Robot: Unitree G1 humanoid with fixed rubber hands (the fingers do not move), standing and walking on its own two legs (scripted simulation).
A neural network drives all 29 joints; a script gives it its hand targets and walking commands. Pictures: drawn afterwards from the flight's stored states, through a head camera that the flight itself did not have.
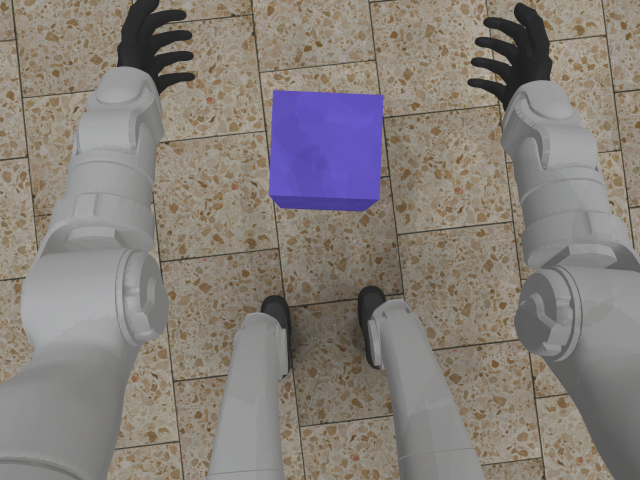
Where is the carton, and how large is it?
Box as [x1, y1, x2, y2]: [269, 90, 382, 211]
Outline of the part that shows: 273,90 269,176 269,195 280,207 362,211 378,200 380,176 382,95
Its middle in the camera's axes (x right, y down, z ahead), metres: +0.01 -0.18 +0.86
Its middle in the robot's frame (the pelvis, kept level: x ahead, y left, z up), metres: +0.54 -0.03 -0.53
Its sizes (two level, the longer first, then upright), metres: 0.210 0.200 0.250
